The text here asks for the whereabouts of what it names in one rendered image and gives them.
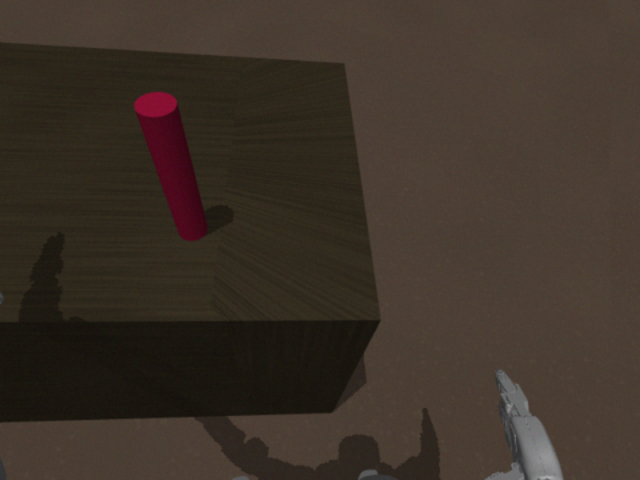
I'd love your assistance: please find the can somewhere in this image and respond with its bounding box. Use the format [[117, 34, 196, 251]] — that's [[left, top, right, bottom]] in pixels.
[[134, 92, 208, 241]]

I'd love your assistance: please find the right robot hand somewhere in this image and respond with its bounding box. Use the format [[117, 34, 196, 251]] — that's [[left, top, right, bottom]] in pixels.
[[484, 369, 564, 480]]

